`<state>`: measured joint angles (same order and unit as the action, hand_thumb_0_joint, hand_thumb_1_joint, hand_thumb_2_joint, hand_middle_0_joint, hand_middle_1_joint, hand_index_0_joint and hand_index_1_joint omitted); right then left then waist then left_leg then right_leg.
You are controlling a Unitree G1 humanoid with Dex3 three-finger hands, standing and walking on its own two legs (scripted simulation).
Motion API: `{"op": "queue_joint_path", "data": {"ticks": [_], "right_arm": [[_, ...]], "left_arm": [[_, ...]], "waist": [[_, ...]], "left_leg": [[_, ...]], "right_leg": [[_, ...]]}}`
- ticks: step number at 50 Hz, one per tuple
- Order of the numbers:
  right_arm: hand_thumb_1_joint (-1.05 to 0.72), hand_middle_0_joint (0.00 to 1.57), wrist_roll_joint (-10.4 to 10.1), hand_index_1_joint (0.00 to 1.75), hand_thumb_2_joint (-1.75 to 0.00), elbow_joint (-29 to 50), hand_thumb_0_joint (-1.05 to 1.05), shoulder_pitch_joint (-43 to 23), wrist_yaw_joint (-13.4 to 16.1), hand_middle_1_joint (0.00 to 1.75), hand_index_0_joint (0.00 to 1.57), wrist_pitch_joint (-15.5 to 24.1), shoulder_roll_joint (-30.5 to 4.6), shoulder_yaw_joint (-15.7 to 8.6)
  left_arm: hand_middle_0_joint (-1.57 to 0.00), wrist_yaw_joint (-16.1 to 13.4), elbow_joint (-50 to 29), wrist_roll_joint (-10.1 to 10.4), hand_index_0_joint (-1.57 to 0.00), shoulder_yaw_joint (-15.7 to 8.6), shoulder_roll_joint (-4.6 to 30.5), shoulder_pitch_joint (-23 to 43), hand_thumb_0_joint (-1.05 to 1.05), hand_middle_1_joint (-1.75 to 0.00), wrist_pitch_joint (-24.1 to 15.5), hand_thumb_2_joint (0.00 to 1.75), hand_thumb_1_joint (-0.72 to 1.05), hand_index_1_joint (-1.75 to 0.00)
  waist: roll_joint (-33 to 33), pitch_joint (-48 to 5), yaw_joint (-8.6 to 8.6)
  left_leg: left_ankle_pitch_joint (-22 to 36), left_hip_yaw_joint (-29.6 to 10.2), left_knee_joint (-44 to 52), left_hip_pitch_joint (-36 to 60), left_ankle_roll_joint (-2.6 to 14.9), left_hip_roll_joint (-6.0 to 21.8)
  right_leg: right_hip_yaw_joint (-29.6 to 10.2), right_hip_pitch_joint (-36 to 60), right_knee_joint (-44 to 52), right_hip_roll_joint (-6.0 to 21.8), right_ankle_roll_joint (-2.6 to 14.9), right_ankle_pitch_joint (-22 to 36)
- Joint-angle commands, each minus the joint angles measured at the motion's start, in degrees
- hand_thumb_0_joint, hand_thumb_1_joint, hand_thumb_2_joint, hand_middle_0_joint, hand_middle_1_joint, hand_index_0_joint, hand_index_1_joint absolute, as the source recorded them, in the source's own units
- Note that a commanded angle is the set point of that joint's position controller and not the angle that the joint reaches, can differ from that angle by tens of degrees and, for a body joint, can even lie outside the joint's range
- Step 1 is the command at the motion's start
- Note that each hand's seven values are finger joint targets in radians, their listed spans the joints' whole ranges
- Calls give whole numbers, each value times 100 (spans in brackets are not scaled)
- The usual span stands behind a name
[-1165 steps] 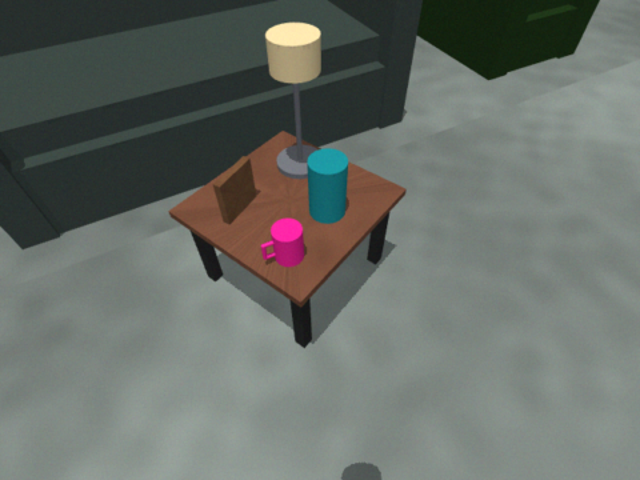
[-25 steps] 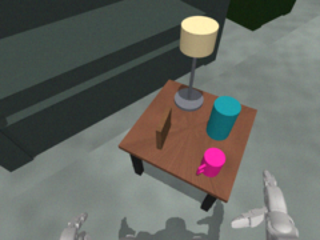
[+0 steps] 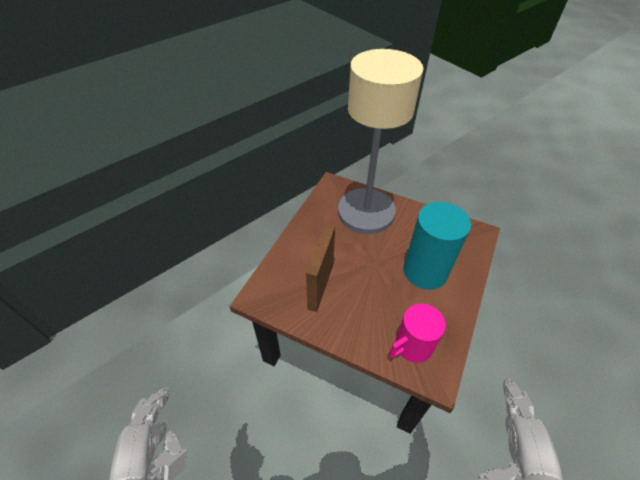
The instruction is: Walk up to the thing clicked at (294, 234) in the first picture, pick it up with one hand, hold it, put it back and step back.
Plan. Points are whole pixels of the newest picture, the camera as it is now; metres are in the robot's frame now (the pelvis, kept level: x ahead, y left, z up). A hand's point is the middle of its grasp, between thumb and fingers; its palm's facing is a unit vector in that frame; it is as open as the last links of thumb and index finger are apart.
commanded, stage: home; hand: right
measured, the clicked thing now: (413, 337) +0.44 -0.19 -0.30
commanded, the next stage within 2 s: stand in 1.64 s
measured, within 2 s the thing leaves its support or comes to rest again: neither
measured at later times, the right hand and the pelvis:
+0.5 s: hand (495, 466) +0.16 -0.20 -0.07, palm faces +0.11 +0.96 -0.27, open 17.6 cm; pelvis -0.01 -0.02 +0.00, yaw +1 degrees
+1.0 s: hand (494, 460) +0.17 -0.20 -0.06, palm faces +0.11 +0.96 -0.28, open 17.6 cm; pelvis -0.01 -0.02 -0.01, yaw +1 degrees
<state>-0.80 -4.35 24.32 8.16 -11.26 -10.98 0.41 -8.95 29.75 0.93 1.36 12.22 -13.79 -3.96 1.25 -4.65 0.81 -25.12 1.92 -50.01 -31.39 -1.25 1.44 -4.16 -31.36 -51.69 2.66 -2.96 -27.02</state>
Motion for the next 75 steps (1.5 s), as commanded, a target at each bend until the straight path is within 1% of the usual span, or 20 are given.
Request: {"op": "queue_joint_path", "data": {"ticks": [1,4,6,7,16,19,20,23,27,33,34,35,41,42,44,55,56,60,70,75], "right_arm": [[56,5,32,5,-4,779,0,117,59,5,5,178,-472,-280],[57,5,44,5,-4,1034,0,-43,76,5,5,174,-659,-465],[59,5,43,5,-3,1059,0,-41,72,5,5,138,-644,-436],[58,5,36,5,-3,1154,0,-215,67,5,5,128,-595,-331],[60,5,61,4,-2,1201,0,-75,94,4,5,38,-465,-229],[58,5,74,5,-4,1154,0,41,91,5,5,32,-468,-288],[59,5,79,5,-3,1366,0,-93,96,5,5,34,-621,-374],[59,5,71,5,-3,1332,0,-91,101,5,5,16,-552,-313],[59,5,64,4,-3,1417,0,-206,92,4,5,20,-505,-243],[59,5,83,4,-3,1562,0,-12,104,4,5,11,-573,-315],[59,5,57,4,-3,1419,0,-10,83,4,5,-1,-490,-215],[56,5,70,5,-4,1421,0,77,90,5,5,-16,-508,-266],[57,5,75,5,-4,1482,0,-77,92,5,5,-25,-518,-286],[57,5,74,5,-4,1466,0,-19,92,5,5,-16,-550,-325],[58,5,76,5,-3,1510,0,-13,97,5,5,-46,-524,-294],[58,5,85,5,-3,1471,0,31,85,5,5,-116,-539,-307],[55,5,93,5,-5,1465,0,60,94,5,5,-132,-519,-310],[55,5,78,5,-5,1531,0,-128,90,5,5,-140,-583,-304],[54,5,97,5,-6,1425,0,123,86,5,5,-216,-514,-314],[55,5,94,5,-5,1558,0,20,99,5,5,-214,-551,-334]], "left_arm": [[-20,-41,-887,9,-20,-288,591,333,0,-30,-303,90,90,-30],[-20,-44,-899,15,-20,-334,636,313,0,-30,-330,90,90,-30],[-20,-43,-907,13,-20,-329,636,272,0,-30,-340,90,90,-30],[-20,-44,-935,18,-20,-317,645,282,0,-30,-364,90,90,-30],[-20,-6,-881,-4,-20,-309,647,297,0,-30,-496,90,90,-30],[-20,-5,-885,-14,-20,-340,666,306,0,-30,-534,90,90,-30],[-20,-20,-859,-27,-20,-337,651,274,0,-30,-532,90,90,-30],[-20,-35,-891,-28,-20,-307,617,312,0,-30,-554,90,90,-30],[-20,-43,-874,-27,-20,-284,633,327,0,-30,-612,90,90,-30],[-20,-46,-862,-49,-20,-299,612,287,0,-30,-662,90,90,-30],[-20,-55,-907,-34,-20,-282,618,321,0,-30,-658,90,90,-30],[-20,-57,-873,-44,-20,-302,619,278,0,-30,-661,90,90,-30],[-20,-69,-883,-47,-20,-320,654,255,0,-30,-662,90,90,-30],[-20,-55,-873,-41,-20,-301,637,269,0,-30,-671,90,90,-30],[-20,-71,-892,-49,-20,-317,642,236,0,-30,-672,90,90,-30],[-20,-71,-884,-52,-20,-311,614,254,0,-30,-623,90,90,-30],[-20,-77,-906,-53,-20,-327,625,239,0,-30,-626,90,90,-30],[-20,-93,-887,-45,-20,-300,622,261,0,-30,-613,90,90,-30],[-20,-129,-880,-60,-20,-317,607,228,0,-30,-596,90,90,-30],[-20,-131,-878,-67,-20,-323,621,275,0,-30,-604,90,90,-30]], "waist": [[-224,-645,-37],[-188,-835,-61],[-55,-854,-40],[-25,-731,11],[169,-419,-45],[4,-553,-48],[100,-617,-41],[48,-595,11],[176,-368,25],[315,-652,-64],[117,-550,24],[113,-618,-35],[143,-585,4],[147,-620,-57],[88,-768,-4],[42,-617,-20],[-57,-792,7],[85,-545,37],[-105,-771,41],[8,-670,-12]], "left_leg": [[1659,166,778,537,36,-131],[1805,190,682,595,42,-152],[1882,161,635,592,48,-149],[1700,194,635,486,53,-176],[797,221,677,240,102,-241],[897,227,655,309,96,-247],[944,221,678,332,97,-236],[900,204,693,325,84,-229],[455,215,702,133,100,-253],[744,237,619,318,121,-239],[718,246,650,228,105,-254],[783,245,621,277,108,-253],[856,252,557,197,105,-256],[933,250,527,270,107,-250],[1147,267,491,309,99,-263],[1111,232,550,275,76,-233],[1248,218,526,311,69,-232],[988,165,614,166,60,-213],[1417,177,528,280,44,-199],[1122,177,571,242,60,-200]], "right_leg": [[502,162,584,-275,308,1647],[468,248,570,-245,284,1855],[477,311,534,-232,275,1944],[443,251,607,-213,260,1809],[344,4,849,-138,216,909],[348,18,790,-139,234,1031],[409,44,736,-176,243,1088],[424,11,707,-188,263,995],[333,-89,886,-136,232,500],[347,-6,787,-156,205,868],[342,-72,766,-154,238,829],[341,-54,745,-149,227,909],[312,-53,743,-134,214,986],[285,-42,747,-116,191,1075],[310,45,672,-125,203,1347],[407,-48,591,-186,239,1237],[402,22,528,-184,259,1373],[454,-84,558,-214,267,1036],[442,28,413,-207,282,1469],[440,-38,514,-211,262,1180]]}}
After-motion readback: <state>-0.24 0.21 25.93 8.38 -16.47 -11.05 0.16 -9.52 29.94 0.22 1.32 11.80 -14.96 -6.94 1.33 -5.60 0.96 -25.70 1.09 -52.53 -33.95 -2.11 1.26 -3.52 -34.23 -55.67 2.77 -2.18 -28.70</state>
